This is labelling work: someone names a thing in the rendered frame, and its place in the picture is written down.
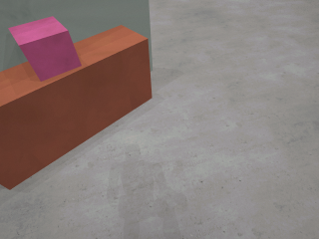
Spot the carton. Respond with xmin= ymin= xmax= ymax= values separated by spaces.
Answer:
xmin=8 ymin=16 xmax=82 ymax=82

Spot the pedestal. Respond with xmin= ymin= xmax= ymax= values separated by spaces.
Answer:
xmin=0 ymin=25 xmax=153 ymax=190

